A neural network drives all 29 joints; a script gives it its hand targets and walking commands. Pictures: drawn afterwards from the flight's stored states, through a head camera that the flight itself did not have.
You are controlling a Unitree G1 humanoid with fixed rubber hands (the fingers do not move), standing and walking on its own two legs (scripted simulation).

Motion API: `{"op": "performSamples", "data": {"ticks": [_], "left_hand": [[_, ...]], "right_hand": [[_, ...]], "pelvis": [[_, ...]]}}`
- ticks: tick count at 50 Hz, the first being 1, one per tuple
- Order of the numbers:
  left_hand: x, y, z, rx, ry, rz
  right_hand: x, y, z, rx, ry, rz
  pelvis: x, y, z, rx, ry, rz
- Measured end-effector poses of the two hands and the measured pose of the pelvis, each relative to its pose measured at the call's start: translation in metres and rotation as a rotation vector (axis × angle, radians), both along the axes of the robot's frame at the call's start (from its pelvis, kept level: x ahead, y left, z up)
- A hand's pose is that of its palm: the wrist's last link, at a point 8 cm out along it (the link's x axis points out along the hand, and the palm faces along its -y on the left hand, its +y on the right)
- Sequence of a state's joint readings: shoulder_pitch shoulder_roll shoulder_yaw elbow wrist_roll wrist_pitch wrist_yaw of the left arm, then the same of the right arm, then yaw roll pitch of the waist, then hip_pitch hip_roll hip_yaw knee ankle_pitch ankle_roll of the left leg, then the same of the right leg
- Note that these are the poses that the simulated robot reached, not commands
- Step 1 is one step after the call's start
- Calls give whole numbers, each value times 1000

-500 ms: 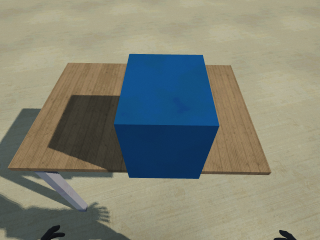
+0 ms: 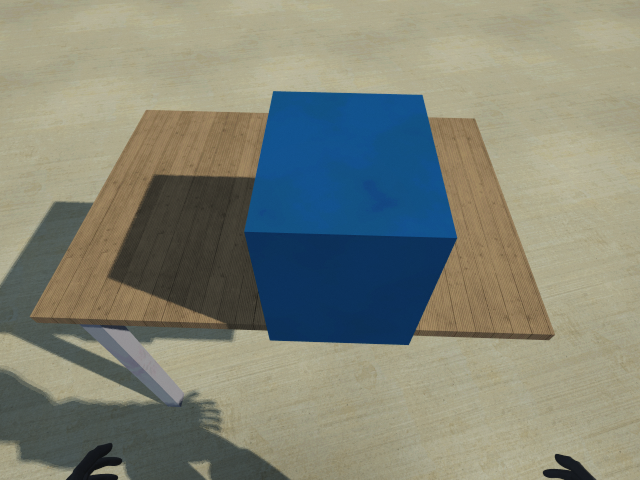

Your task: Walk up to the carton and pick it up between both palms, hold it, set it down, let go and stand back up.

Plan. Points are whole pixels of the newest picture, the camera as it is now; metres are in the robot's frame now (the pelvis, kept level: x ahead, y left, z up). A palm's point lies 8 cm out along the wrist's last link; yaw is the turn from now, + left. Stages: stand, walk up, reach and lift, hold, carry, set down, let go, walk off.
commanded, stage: walk up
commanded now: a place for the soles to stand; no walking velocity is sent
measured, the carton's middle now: (343, 222) +0.47 -0.01 +0.01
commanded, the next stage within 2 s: reach and lift in 0.20 s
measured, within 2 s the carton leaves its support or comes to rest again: neither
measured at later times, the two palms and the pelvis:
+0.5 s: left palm (142, 405) +0.21 +0.26 -0.07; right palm (587, 466) +0.15 -0.31 -0.08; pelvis +0.00 -0.01 -0.01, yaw -3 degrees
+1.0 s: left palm (129, 415) +0.19 +0.26 -0.05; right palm (555, 458) +0.15 -0.26 -0.05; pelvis +0.01 +0.00 +0.01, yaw -5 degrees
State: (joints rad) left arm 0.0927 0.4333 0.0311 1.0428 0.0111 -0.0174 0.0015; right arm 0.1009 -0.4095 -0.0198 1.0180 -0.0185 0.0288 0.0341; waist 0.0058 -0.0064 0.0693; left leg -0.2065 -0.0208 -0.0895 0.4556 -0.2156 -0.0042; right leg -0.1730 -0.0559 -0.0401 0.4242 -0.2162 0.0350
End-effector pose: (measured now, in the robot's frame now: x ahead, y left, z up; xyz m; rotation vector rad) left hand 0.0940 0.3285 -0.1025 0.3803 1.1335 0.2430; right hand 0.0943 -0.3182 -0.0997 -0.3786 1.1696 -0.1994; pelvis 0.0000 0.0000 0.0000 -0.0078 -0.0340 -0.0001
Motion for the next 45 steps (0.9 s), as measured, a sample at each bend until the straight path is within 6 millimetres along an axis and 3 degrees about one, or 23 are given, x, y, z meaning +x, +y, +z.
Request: {"op": "performSamples", "data": {"ticks": [12, 16, 21, 25, 32, 38, 45], "left_hand": [[-5, 2, 1, 17, 18, 32], [34, -6, 0, 38, 26, 37], [93, -42, 11, -29, -90, -26], [114, -64, 28, -73, -179, -62], [98, -52, 34, -54, -156, -8], [80, -46, 33, -62, -157, 15], [86, -58, 44, -113, -266, -19]], "right_hand": [[20, -5, 1, -6, -47, 20], [41, -3, -6, 23, -145, 12], [57, 8, 2, 52, -241, 39], [55, 7, 18, 47, -302, 44], [52, 1, 35, 26, -342, 60], [54, 24, 38, 76, -358, 76], [58, 52, 41, 126, -437, 60]], "pelvis": [[3, -3, -2, -1, 8, 2], [-5, -6, -14, -2, 3, -38], [-4, -10, -16, -8, -24, -59], [4, -12, -10, -11, -52, -61], [9, -12, -4, -1, -78, -68], [9, -13, 1, 3, -62, -76], [11, -10, 4, 3, -56, -83]]}}
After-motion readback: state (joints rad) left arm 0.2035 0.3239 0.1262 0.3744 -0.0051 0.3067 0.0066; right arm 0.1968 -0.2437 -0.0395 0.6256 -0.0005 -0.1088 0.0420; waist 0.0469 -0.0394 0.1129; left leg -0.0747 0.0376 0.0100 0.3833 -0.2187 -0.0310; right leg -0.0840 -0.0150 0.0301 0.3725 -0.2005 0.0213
